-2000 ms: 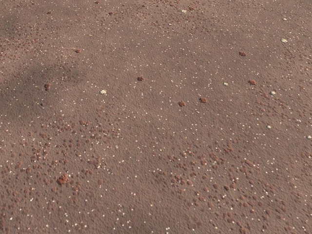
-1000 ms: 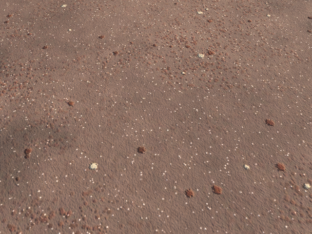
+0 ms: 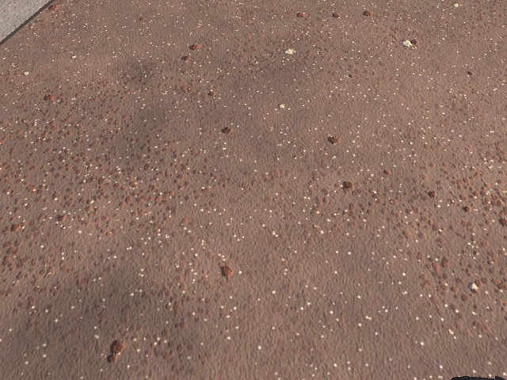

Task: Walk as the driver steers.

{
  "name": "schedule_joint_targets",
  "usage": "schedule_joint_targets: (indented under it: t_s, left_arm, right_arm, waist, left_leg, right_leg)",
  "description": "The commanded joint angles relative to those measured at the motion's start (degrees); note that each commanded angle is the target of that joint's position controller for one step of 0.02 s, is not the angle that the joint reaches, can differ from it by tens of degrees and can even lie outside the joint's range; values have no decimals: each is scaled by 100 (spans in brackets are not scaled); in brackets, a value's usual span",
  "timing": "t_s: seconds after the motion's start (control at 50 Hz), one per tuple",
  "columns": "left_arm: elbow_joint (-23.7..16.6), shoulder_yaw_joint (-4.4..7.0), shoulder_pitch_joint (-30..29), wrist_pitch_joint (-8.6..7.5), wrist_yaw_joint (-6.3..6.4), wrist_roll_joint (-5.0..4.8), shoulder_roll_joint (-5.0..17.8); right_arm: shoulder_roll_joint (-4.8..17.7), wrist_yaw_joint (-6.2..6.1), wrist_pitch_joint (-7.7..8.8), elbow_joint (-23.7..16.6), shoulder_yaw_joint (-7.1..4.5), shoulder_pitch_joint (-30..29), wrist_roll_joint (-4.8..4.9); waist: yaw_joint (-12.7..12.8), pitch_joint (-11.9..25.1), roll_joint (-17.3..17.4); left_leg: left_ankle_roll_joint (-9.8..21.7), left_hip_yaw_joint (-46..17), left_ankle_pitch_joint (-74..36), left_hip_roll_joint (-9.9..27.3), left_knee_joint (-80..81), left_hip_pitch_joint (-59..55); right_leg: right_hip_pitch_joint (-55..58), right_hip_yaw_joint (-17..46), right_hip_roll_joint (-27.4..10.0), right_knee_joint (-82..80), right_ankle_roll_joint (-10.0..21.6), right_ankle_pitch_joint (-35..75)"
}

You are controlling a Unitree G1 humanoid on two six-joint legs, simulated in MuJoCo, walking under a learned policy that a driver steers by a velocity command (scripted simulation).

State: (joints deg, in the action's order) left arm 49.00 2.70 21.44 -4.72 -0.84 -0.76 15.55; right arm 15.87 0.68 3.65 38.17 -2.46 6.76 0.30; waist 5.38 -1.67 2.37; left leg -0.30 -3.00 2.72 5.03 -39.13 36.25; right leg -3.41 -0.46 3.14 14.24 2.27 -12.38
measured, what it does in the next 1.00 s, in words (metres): walks ahead: left foot, then right foot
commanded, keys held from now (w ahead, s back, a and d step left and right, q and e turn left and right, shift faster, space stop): no key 0.76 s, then w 0.24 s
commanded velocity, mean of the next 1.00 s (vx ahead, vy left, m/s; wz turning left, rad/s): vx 0.15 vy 0.00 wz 0.02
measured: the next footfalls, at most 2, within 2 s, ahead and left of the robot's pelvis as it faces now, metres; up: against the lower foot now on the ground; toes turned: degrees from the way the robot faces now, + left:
left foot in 0.12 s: +0.26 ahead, +0.14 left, +0.00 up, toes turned +0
right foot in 0.44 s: +0.22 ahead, -0.11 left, +0.00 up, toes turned +0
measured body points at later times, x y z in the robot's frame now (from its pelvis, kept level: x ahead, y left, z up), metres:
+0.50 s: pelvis +0.16 +0.04 -0.01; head +0.17 +0.03 +0.44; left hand +0.26 +0.30 -0.13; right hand +0.29 -0.21 -0.14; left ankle +0.22 +0.14 -0.75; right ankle +0.18 -0.11 -0.75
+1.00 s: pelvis +0.25 +0.03 -0.02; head +0.25 +0.04 +0.43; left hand +0.27 +0.30 -0.17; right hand +0.31 -0.24 -0.15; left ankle +0.22 +0.14 -0.75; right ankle +0.18 -0.11 -0.75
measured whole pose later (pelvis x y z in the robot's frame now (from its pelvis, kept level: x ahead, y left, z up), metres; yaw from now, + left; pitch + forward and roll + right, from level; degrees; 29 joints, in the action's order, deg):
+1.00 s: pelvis +0.25 +0.03 -0.02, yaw +0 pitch +0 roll +0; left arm 57.4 2.4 18.3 -3.0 1.1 -1.6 14.2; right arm 14.2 0.2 3.9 57.7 -2.8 12.9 1.3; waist 0.2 0.5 -1.1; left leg 3.5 0.8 21.5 -1.1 -36.0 13.8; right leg -9.4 1.4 -1.7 34.0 -0.9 -24.3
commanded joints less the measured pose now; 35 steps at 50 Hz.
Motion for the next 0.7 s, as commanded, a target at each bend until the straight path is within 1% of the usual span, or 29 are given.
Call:
schedule_joint_targets:
  t_s: [0.02, 0.06, 0.08, 0.1, 0.12, 0.14, 0.16, 0.18, 0.2, 0.22, 0.24, 0.26, 0.28, 0.3, 0.32, 0.34, 0.38, 0.4, 0.42, 0.44, 0.46, 0.48, 0.5, 0.52, 0.54, 0.56, 0.6, 0.66, 0.7]
  left_arm:
    - [-218, 207, -28, 0, 50, -27, 998]
    - [-137, 202, 25, 76, 75, -31, 1014]
    - [-127, 212, -40, 105, 93, -31, 1058]
    - [-150, 220, -197, 127, 113, -42, 1101]
    - [-164, 189, -214, 122, 122, -30, 1025]
    - [-306, 88, -201, 84, 131, 108, 776]
    - [-188, -129, 809, 56, 79, 198, 170]
    - [17, -50, 970, 83, 53, 52, 601]
    - [-99, 55, 402, 136, 61, -63, 932]
    - [-202, 49, -40, 207, 119, -49, 857]
    - [-216, 59, -213, 305, 173, 20, 793]
    - [-203, 58, -153, 411, 211, 55, 703]
    - [-148, 33, -38, 488, 243, 64, 573]
    - [-98, 8, 51, 529, 273, 82, 460]
    - [-70, -12, 46, 548, 291, 112, 400]
    - [-58, -19, -18, 564, 296, 126, 388]
    - [-35, -3, -163, 602, 285, 140, 421]
    - [-25, 0, -222, 612, 271, 166, 411]
    - [-45, 5, -330, 618, 260, 223, 423]
    - [-124, 5, -473, 616, 263, 287, 476]
    - [-241, 19, -609, 601, 289, 285, 664]
    - [-186, 127, -820, 595, 312, 186, 1068]
    - [-159, 93, -913, 550, 289, 170, 797]
    - [-115, 28, -958, 493, 280, 210, 575]
    - [-91, 4, -1031, 439, 267, 219, 503]
    - [-69, -11, -1046, 384, 252, 192, 456]
    - [34, -11, -936, 319, 248, 147, 486]
    - [155, -11, -881, 317, 259, 122, 522]
    - [229, -17, -881, 335, 265, 113, 512]
  right_arm:
    - [233, 68, 140, -515, -41, -580, 9]
    - [315, 126, 169, -562, -81, -648, -4]
    - [398, 138, 174, -523, -119, -507, -23]
    - [496, 127, 179, -395, -173, -123, -65]
    - [686, 90, 180, -219, -253, 403, -120]
    - [1070, 24, 174, -125, -331, 1033, -218]
    - [1205, -10, 79, -138, -296, 1149, -293]
    - [831, 33, -15, -43, -236, 1384, -140]
    - [705, 50, -63, -48, -187, 1025, -68]
    - [547, 44, -74, -54, -127, 552, -53]
    - [414, 52, -72, -58, -67, 203, -79]
    - [433, 57, -73, -24, -75, -46, -133]
    - [476, 65, -81, 7, -100, -232, -189]
    - [485, 62, -80, 38, -108, -353, -221]
    - [483, 46, -83, 84, -113, -384, -225]
    - [490, 24, -95, 143, -115, -356, -211]
    - [502, -16, -140, 257, -107, -382, -159]
    - [480, -27, -168, 306, -90, -421, -132]
    - [393, -30, -185, 374, -52, -378, -121]
    - [254, -26, -191, 496, 3, -219, -135]
    - [221, -30, -202, 589, 23, -69, -172]
    - [273, -46, -218, 614, -17, 220, -146]
    - [357, -94, -241, 664, -25, 82, -169]
    - [379, -128, -255, 682, -46, 64, -140]
    - [330, -161, -274, 752, -41, 118, -128]
    - [350, -176, -290, 817, -48, 188, -138]
    - [317, -173, -279, 944, -49, 258, -135]
    - [315, -163, -263, 1103, -56, 231, -87]
    - [322, -170, -280, 1216, -63, 230, -67]
  waist:
    - [-54, -32, -677]
    - [-126, 78, -749]
    - [-253, 183, -788]
    - [-516, 378, -778]
    - [-774, 696, -657]
    - [-974, 1384, -152]
    - [-639, 2272, 1237]
    - [-849, 2859, 972]
    - [-861, 2076, 587]
    - [-734, 1486, 278]
    - [-590, 1087, 150]
    - [-382, 911, 297]
    - [-255, 816, 447]
    - [-186, 811, 531]
    - [-189, 873, 554]
    - [-229, 952, 545]
    - [-247, 936, 478]
    - [-216, 831, 435]
    - [-216, 675, 369]
    - [-236, 446, 256]
    - [-339, 171, 14]
    - [-676, -55, -756]
    - [-542, -134, -854]
    - [-575, -137, -902]
    - [-609, -85, -904]
    - [-600, -39, -865]
    - [-562, 149, -674]
    - [-507, 314, -458]
    - [-497, 352, -369]
  left_leg:
    - [12, 245, -660, -296, 649, -572]
    - [149, 199, -563, -399, 930, -782]
    - [233, 182, -504, -447, 1060, -1038]
    - [342, 255, -660, -549, 1287, -1601]
    - [494, 303, -1213, -538, 1507, -2458]
    - [807, -411, -3376, 297, 1099, -3854]
    - [1909, -2099, -5179, 1896, 752, -5670]
    - [2077, -2568, -4130, 1904, 982, -5582]
    - [1826, -2062, -3380, 1538, 1254, -4910]
    - [1594, -1690, -2822, 1250, 1470, -4190]
    - [1498, -1424, -2466, 1099, 1689, -3437]
    - [1402, -1185, -2101, 945, 1924, -2705]
    - [1363, -934, -1860, 778, 2105, -2178]
    - [1372, -734, -1780, 681, 2183, -1885]
    - [1374, -625, -1616, 629, 2212, -1786]
    - [1373, -602, -1294, 628, 2256, -1771]
    - [1270, -578, -42, 588, 2335, -1601]
    - [1148, -549, 849, 500, 2360, -1406]
    - [949, -535, 1770, 361, 2395, -1212]
    - [672, -524, 2486, 207, 2399, -1029]
    - [413, -435, 2820, 1, 2203, -977]
    - [226, -79, 2450, -349, 2077, -1292]
    - [120, 63, 1996, -428, 1788, -1837]
    - [141, 87, 1695, -420, 1647, -2095]
    - [189, 77, 1454, -381, 1581, -2245]
    - [221, 82, 1229, -390, 1543, -2254]
    - [254, 90, 741, -367, 1482, -2345]
    - [247, 103, 126, -343, 1394, -2479]
    - [238, 115, -114, -338, 1353, -2565]
  right_leg:
    - [-227, 633, -1334, -239, 790, 2479]
    - [57, 648, -1406, 142, 639, 2860]
    - [145, 670, -1420, 387, 547, 3040]
    - [119, 598, -1323, 801, 427, 3427]
    - [-68, 469, -1087, 1454, 259, 3598]
    - [-835, 260, -755, 2649, -14, 2328]
    - [-2494, 156, -106, 4684, -443, -2108]
    - [-2661, 778, -191, 5305, -476, -2901]
    - [-2977, 687, -408, 5495, -517, -2663]
    - [-3059, 542, -595, 5254, -565, -2286]
    - [-2871, 529, -742, 4922, -626, -2033]
    - [-2343, 526, -857, 4482, -665, -1773]
    - [-1862, 387, -796, 4074, -702, -1590]
    - [-1506, 288, -734, 3673, -725, -1492]
    - [-1253, 246, -707, 3309, -715, -1280]
    - [-1058, 223, -690, 2990, -684, -923]
    - [-650, 174, -655, 2381, -585, -170]
    - [-390, 116, -603, 2017, -509, 199]
    - [-201, 105, -576, 1731, -420, 351]
    - [-128, 279, -710, 1399, -308, 480]
    - [-282, 618, -1025, 987, -155, 389]
    - [-1001, 597, -1027, 976, 13, -644]
    - [-1566, 575, -882, 746, 10, -1383]
    - [-1741, 574, -856, 638, -82, -1392]
    - [-1729, 540, -822, 641, -170, -1068]
    - [-1580, 508, -801, 712, -222, -715]
    - [-1286, 453, -774, 895, -250, -85]
    - [-1028, 382, -723, 1058, -225, 552]
    - [-949, 352, -697, 1094, -209, 789]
